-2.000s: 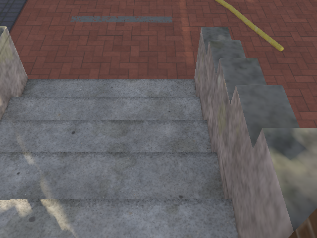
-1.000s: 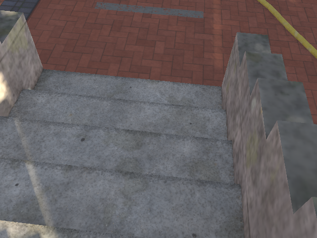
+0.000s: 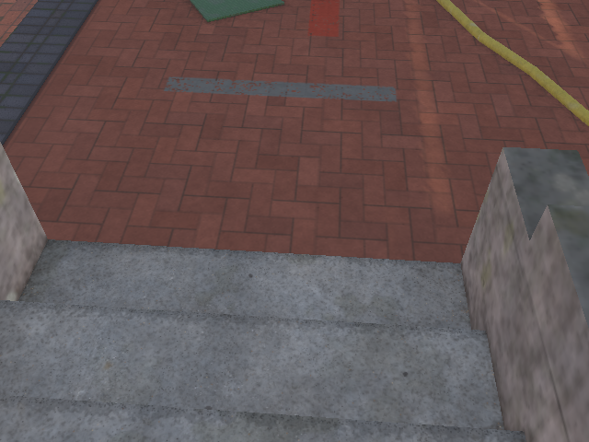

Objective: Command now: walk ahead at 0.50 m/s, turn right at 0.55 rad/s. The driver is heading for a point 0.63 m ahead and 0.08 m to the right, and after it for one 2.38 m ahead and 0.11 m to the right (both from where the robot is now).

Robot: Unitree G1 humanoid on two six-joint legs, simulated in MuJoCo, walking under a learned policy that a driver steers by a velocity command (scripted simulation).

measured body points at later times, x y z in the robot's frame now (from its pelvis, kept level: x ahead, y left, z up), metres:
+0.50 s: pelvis +0.26 -0.07 -0.07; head +0.27 -0.08 +0.38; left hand +0.53 +0.01 -0.17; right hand +0.02 -0.17 -0.20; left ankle +0.03 +0.09 -0.72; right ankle +0.40 -0.26 -0.79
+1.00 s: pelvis +0.56 -0.14 -0.18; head +0.58 -0.13 +0.27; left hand +0.63 +0.08 -0.32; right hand +0.65 -0.40 -0.29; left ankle +0.77 -0.05 -0.88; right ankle +0.40 -0.25 -0.86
